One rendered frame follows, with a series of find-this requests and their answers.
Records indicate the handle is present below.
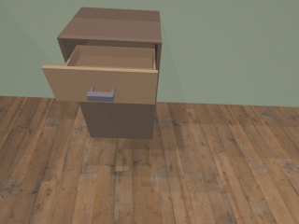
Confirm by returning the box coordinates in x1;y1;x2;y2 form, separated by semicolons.
87;86;115;103

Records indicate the drawer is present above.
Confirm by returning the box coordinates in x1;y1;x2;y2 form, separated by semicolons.
42;45;158;105

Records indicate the cabinet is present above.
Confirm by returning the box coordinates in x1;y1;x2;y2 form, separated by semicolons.
57;7;163;139

